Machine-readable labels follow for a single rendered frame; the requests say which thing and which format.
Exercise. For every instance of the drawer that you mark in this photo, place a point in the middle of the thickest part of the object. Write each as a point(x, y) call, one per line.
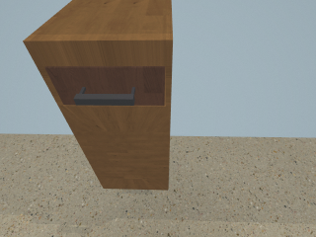
point(149, 82)

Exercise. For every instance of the cabinet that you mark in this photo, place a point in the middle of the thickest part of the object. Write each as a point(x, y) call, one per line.
point(128, 147)

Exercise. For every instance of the handle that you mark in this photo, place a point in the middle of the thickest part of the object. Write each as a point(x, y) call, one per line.
point(82, 99)

